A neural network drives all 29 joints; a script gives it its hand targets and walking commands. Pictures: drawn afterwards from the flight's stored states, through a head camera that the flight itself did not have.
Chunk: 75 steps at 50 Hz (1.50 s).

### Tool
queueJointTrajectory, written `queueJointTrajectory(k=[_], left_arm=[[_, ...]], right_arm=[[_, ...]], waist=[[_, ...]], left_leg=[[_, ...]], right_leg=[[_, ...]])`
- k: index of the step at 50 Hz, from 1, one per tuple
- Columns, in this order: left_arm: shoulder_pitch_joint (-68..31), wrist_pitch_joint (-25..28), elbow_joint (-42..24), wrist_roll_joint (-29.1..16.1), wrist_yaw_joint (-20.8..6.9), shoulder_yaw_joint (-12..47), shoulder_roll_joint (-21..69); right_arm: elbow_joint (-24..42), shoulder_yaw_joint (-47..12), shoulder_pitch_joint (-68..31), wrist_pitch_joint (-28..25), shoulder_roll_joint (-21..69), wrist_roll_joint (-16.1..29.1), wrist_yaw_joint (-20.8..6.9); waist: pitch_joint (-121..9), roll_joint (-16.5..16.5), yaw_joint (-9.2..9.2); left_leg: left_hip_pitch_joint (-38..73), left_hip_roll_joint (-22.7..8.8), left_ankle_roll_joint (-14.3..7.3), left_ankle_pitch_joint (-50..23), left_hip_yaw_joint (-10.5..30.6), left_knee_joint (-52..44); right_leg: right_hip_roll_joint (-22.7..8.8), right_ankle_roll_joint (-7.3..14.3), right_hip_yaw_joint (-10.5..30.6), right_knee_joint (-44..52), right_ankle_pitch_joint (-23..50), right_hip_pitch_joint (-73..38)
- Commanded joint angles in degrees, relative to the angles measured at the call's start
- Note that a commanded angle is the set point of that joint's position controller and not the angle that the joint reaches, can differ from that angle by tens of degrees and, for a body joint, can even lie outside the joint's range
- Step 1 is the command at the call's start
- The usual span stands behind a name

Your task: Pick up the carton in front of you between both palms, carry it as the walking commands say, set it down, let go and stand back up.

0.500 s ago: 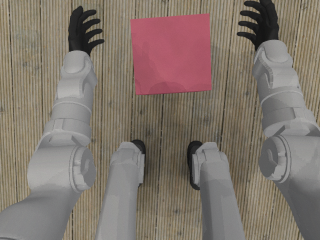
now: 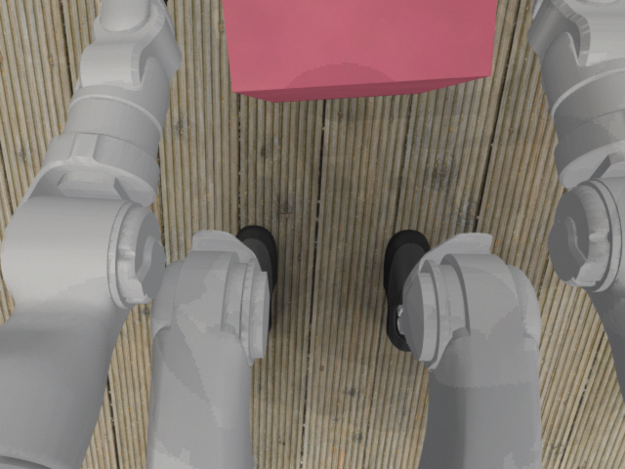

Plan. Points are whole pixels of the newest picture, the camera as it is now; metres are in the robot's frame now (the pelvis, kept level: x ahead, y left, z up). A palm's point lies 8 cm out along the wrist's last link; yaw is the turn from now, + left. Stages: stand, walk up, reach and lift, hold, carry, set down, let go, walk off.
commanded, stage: reach and lift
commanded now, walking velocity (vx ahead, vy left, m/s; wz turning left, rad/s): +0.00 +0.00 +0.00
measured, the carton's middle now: out of the picture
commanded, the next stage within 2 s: none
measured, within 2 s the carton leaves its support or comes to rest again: leaves its support in 0.84 s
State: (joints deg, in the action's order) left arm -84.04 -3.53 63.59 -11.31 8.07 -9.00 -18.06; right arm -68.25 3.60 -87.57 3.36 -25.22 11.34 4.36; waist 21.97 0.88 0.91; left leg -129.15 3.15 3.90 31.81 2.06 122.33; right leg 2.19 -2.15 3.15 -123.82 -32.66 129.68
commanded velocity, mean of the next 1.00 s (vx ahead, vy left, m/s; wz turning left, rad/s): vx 0.00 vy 0.00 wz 0.00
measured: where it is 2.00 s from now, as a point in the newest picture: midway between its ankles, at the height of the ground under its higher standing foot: (328, 306)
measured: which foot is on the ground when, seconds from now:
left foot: down 0.00-1.00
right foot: down 0.00-1.00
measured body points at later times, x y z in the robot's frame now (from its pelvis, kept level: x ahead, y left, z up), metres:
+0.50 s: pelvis +0.00 +0.00 -0.01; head +0.38 -0.02 +0.23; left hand +0.56 +0.14 -0.19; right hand +0.56 -0.17 -0.19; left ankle +0.12 +0.13 -0.35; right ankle +0.11 -0.13 -0.35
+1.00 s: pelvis +0.01 +0.00 +0.00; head +0.34 -0.02 +0.30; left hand +0.55 +0.13 -0.13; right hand +0.55 -0.17 -0.13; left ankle +0.12 +0.14 -0.35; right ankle +0.11 -0.13 -0.35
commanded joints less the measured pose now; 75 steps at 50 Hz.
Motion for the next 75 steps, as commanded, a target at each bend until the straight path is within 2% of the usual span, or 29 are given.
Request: queueJointTrajectory(k=[1,4,7,11,17,23,26,27,29,31,34,37,40,45,48,50,52,55,57,61,65,75], left_arm=[[-16.1,2.1,-6.5,-1.2,0.2,0.9,-7.9],[-13.6,2.7,-6.3,-2.2,0.1,2.5,-6.8],[-11.0,2.9,-6.5,-2.4,0.4,2.8,-6.1],[-9.1,2.7,-4.7,-1.4,0.6,1.7,-5.5],[-11.7,2.7,-4.3,-0.7,0.4,1.3,-5.2],[-16.9,2.4,-4.6,-2.1,0.2,4.9,0.9],[-17.2,2.3,-4.0,1.2,0.5,2.3,2.3],[-21.4,2.0,-6.3,0.5,-1.2,6.0,12.1],[-28.0,1.0,-5.8,1.4,-5.2,8.7,29.1],[-31.6,-0.9,-7.0,3.7,-9.9,8.8,43.9],[-31.3,-3.6,-9.7,5.9,-14.7,7.9,52.8],[-30.9,-4.8,-13.1,5.7,-16.1,9.0,57.3],[-30.8,-5.2,-17.5,2.6,-15.9,12.6,62.3],[-31.3,-7.5,-27.2,-1.0,-14.7,19.1,69.9],[-30.3,-9.2,-33.3,0.0,-13.7,21.8,71.9],[-28.0,-10.6,-33.6,1.8,-13.8,21.6,72.6],[-25.0,-12.1,-30.1,4.6,-14.4,19.2,73.3],[-21.1,-14.1,-22.3,11.0,-15.7,11.7,73.7],[-20.7,-14.7,-19.7,13.9,-16.3,7.8,73.5],[-21.0,-14.9,-17.7,16.8,-17.0,4.1,73.9],[-20.7,-15.4,-18.0,17.3,-17.7,4.0,75.3],[-14.1,-17.7,-23.8,13.7,-19.0,12.3,81.5]], right_arm=[[6.6,-0.3,-17.4,-2.1,-8.0,0.9,0.4],[6.6,-0.6,-14.2,-2.7,-6.6,1.3,0.7],[7.5,-1.1,-11.8,-2.8,-5.2,2.0,1.0],[6.2,-1.1,-10.2,-2.5,-4.1,1.8,0.8],[5.3,-0.6,-12.2,-2.4,-3.7,1.1,0.7],[5.4,-3.4,-17.0,-2.2,2.1,2.1,0.4],[4.3,-1.3,-17.4,-1.9,3.5,-1.0,0.6],[6.1,-4.2,-20.8,-1.8,13.2,-0.5,-1.0],[5.5,-7.1,-26.6,-0.9,31.5,-1.4,-5.0],[7.2,-7.2,-29.4,1.0,46.2,-3.9,-9.7],[9.6,-5.1,-26.9,3.7,56.0,-6.5,-14.2],[13.9,-6.0,-26.5,5.0,60.7,-5.7,-16.1],[20.5,-9.9,-27.8,5.5,64.0,-3.0,-16.1],[33.7,-16.7,-29.8,7.5,70.6,0.0,-14.3],[37.6,-18.5,-25.9,9.7,74.9,-1.1,-12.9],[36.5,-17.8,-22.1,11.4,77.2,-2.5,-12.8],[32.0,-15.6,-18.8,13.0,78.8,-4.6,-13.3],[23.3,-8.3,-14.9,14.9,79.8,-10.4,-14.8],[20.6,-4.3,-14.8,15.3,79.2,-13.3,-15.4],[18.9,0.0,-15.7,15.2,79.2,-16.3,-15.9],[19.7,0.8,-15.4,15.6,80.1,-17.5,-16.2],[27.7,-8.0,-10.0,17.8,86.3,-13.8,-17.1]], waist=[[-74.1,-2.7,-0.47],[-76.1,-2.4,-1.09],[-78.3,-2.1,-0.63],[-73.4,-2.4,0.05],[-69.4,-2.5,-0.36],[-69.1,-1.7,-1.0],[-67.8,-1.3,-1.06],[-68.0,-1.4,-1.5],[-66.7,-1.6,-1.45],[-63.5,-1.8,-1.89],[-61.7,-1.4,-2.13],[-65.7,-1.3,-1.54],[-76.7,-1.6,-2.03],[-103.9,-3.3,-2.6],[-111.7,-3.5,-2.32],[-108.0,-3.5,-1.93],[-98.1,-3.3,-1.29],[-82.5,-2.7,-0.32],[-78.6,-2.5,-0.11],[-79.3,-2.0,-0.47],[-83.3,-1.5,-1.09],[-94.3,-1.9,-1.28]], left_leg=[[34.3,-1.1,-0.6,-20.5,-5.5,-5.4],[35.9,-0.8,-0.7,-24.3,-5.5,-3.9],[37.4,-0.5,-0.7,-26.2,-5.7,-3.5],[33.6,-0.4,-0.7,-22.4,-5.7,-4.5],[31.3,-0.4,-0.7,-17.7,-5.5,-5.6],[32.8,0.4,-0.7,-15.9,-5.4,-6.5],[33.5,1.0,-0.5,-15.2,-5.5,-6.5],[33.8,1.8,-0.9,-15.5,-5.4,-6.5],[32.5,2.8,-1.2,-15.4,-5.6,-6.1],[30.9,4.0,-1.5,-13.9,-6.0,-5.4],[27.6,4.7,-1.9,-14.0,-7.1,-4.7],[28.8,4.8,-2.6,-17.9,-7.3,-4.1],[33.5,5.1,-2.6,-23.5,-7.7,-3.3],[41.2,5.8,-1.6,-32.6,-8.3,-4.3],[42.7,6.7,-1.0,-31.9,-9.0,-6.9],[41.8,7.1,-1.2,-27.4,-9.2,-9.4],[38.1,7.1,-1.3,-20.1,-9.2,-12.7],[31.9,6.9,-1.7,-9.5,-9.0,-17.9],[31.3,6.9,-2.1,-6.6,-8.7,-20.8],[33.6,7.0,-2.4,-5.8,-8.2,-24.9],[37.2,7.1,-2.2,-5.9,-8.1,-28.4],[50.3,7.5,-1.6,-12.8,-7.8,-35.1]], right_leg=[[-1.4,-0.3,-3.9,7.4,20.4,-35.1],[-0.9,-0.4,-4.1,6.2,24.6,-36.6],[-0.5,-0.5,-4.4,5.9,26.3,-37.2],[-0.6,-0.5,-4.1,6.7,22.5,-34.2],[-0.7,-0.3,-4.0,8.0,17.6,-31.8],[-0.2,0.0,-4.4,8.9,15.2,-31.9],[0.5,-0.1,-4.6,9.3,14.4,-32.3],[1.1,0.2,-4.7,9.3,14.9,-32.8],[2.2,0.4,-4.8,8.7,15.1,-31.8],[3.1,0.8,-5.4,8.0,13.8,-29.9],[3.7,1.1,-6.6,7.4,14.3,-27.3],[3.9,1.4,-7.0,6.5,18.5,-27.8],[4.3,1.1,-7.5,6.1,23.7,-32.5],[5.2,0.9,-8.1,6.3,36.7,-49.6],[6.1,0.3,-8.8,8.8,36.7,-53.0],[6.7,0.0,-9.1,11.7,31.5,-50.0],[6.9,-0.1,-9.1,15.3,23.3,-43.8],[7.1,0.3,-8.7,20.5,11.8,-35.8],[7.2,0.6,-8.5,23.2,8.2,-34.4],[7.4,1.1,-8.3,26.9,7.3,-36.0],[7.5,1.1,-8.3,30.3,7.5,-40.2],[7.7,0.2,-8.3,37.0,14.8,-54.0]])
